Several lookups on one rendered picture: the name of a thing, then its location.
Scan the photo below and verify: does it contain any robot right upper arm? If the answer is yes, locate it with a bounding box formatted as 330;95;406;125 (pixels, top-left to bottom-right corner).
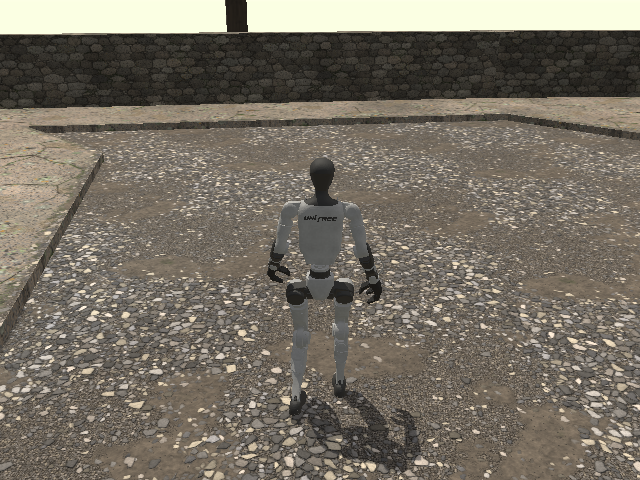
342;202;369;258

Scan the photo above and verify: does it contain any right robot forearm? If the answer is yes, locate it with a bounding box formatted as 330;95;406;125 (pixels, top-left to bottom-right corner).
359;243;379;284

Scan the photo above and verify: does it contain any robot left upper arm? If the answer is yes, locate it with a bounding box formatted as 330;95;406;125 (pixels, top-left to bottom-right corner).
273;201;301;254

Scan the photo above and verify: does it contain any right robot hand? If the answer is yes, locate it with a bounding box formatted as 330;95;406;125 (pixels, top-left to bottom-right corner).
359;280;382;304

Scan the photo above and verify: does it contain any robot right thigh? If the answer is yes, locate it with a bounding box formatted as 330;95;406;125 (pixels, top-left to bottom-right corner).
332;278;354;340

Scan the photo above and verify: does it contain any robot left thigh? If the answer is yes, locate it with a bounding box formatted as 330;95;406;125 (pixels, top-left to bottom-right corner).
286;279;311;348

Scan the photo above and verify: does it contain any robot thigh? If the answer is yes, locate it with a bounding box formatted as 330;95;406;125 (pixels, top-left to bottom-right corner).
286;279;311;348
332;278;354;340

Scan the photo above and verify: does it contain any left robot hand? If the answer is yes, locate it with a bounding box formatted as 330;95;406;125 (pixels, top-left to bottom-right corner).
267;266;290;283

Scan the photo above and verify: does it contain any left robot forearm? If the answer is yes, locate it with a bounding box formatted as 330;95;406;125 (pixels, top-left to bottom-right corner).
268;239;284;271

